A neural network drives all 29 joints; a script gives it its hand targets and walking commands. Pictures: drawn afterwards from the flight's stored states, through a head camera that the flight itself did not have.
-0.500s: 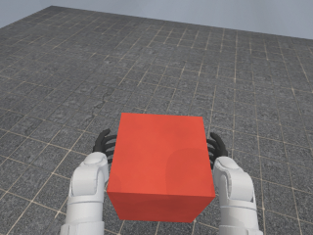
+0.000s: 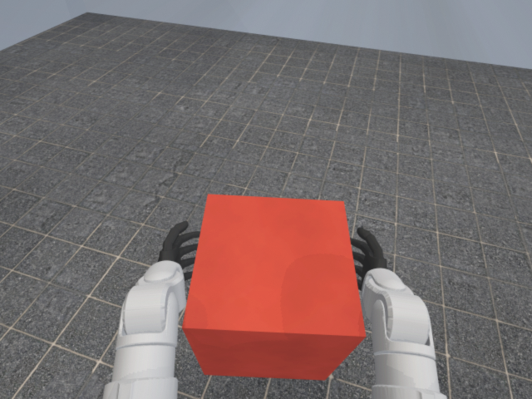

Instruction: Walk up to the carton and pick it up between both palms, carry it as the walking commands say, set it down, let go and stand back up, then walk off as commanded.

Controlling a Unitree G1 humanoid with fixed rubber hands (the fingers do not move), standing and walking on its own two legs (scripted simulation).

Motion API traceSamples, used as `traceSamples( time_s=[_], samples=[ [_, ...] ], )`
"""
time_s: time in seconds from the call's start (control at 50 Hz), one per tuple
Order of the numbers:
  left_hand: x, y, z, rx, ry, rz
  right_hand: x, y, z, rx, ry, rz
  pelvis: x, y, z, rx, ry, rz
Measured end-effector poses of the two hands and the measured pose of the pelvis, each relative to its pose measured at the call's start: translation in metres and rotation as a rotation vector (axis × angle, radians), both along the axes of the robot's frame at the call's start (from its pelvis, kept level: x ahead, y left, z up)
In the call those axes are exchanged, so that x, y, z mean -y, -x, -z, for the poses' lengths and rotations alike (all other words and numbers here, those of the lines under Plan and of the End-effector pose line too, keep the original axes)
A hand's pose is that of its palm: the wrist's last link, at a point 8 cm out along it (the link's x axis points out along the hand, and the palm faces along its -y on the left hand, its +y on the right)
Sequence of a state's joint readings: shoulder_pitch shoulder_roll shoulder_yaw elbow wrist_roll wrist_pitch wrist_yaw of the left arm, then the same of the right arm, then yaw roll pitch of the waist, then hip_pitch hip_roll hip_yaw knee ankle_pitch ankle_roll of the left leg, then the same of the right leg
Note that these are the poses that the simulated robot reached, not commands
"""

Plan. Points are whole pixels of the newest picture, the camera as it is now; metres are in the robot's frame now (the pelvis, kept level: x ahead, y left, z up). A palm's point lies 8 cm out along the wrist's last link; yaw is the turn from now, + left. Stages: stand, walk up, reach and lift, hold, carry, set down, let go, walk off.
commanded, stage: carry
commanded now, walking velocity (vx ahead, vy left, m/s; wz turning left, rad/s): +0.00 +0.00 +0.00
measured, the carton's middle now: (270, 293) +0.29 +0.00 -0.01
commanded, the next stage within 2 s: none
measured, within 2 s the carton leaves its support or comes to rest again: neither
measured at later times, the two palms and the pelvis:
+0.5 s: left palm (171, 278) +0.29 +0.15 +0.05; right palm (371, 285) +0.28 -0.15 +0.04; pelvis +0.00 +0.00 +0.00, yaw +0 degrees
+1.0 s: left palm (170, 271) +0.29 +0.15 +0.06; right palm (374, 280) +0.29 -0.15 +0.06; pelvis +0.00 +0.00 +0.00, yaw +0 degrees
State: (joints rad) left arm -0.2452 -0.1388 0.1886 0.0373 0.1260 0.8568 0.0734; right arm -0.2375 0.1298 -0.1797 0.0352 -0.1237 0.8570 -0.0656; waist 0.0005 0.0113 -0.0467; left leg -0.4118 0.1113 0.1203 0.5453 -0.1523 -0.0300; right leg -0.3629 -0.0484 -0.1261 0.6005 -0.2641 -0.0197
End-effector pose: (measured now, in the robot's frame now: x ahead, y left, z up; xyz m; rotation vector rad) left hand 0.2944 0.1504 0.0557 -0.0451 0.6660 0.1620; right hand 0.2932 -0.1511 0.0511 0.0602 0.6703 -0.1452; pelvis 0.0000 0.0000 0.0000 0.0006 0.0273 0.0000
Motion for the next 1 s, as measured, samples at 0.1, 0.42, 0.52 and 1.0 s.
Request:
traceSamples(
  time_s=[0.1,0.42,0.52,1.0],
  samples=[
    [0.000,0.000,-0.005,0.011,-0.001,0.001,0.000,0.000,-0.005,0.011,0.001,0.000,0.000,0.001,0.000,0.002,0.000,0.001],
    [0.000,-0.001,0.003,-0.002,0.000,0.014,-0.002,-0.001,0.002,-0.002,0.008,-0.014,0.000,-0.001,-0.001,-0.004,0.000,0.003],
    [0.000,0.008,0.004,0.004,0.001,0.010,-0.002,0.009,0.003,0.001,0.008,-0.009,0.000,0.001,0.001,0.018,-0.001,-0.002],
    [0.000,0.005,-0.005,0.021,-0.013,0.010,0.000,0.007,-0.004,0.016,0.016,-0.004,0.000,0.002,0.002,0.012,-0.004,0.002]
  ],
)
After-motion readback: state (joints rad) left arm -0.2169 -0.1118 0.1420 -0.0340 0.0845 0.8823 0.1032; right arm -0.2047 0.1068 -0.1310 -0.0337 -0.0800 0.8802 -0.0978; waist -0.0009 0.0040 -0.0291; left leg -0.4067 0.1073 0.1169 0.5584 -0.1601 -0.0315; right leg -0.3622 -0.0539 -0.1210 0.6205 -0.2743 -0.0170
